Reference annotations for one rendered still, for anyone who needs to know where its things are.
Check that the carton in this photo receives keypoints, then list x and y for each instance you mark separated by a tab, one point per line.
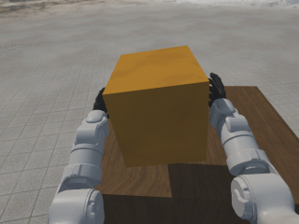
157	102

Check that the left robot upper arm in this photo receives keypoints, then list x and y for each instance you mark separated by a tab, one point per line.
77	206

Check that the right robot upper arm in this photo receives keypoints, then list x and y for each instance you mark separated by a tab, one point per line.
263	199

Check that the left robot hand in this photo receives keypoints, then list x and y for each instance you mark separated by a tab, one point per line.
100	103

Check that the right robot forearm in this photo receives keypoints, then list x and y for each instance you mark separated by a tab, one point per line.
244	157

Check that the pedestal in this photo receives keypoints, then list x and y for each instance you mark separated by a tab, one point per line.
196	192

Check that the right robot hand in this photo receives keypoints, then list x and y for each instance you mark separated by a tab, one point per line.
217	89

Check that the left robot forearm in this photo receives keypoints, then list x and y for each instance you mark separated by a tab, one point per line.
84	168

